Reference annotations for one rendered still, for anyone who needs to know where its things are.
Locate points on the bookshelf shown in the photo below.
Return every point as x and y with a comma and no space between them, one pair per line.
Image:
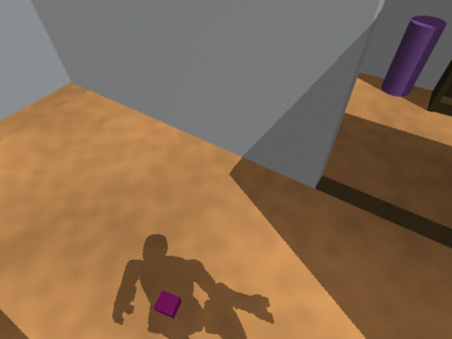
441,98

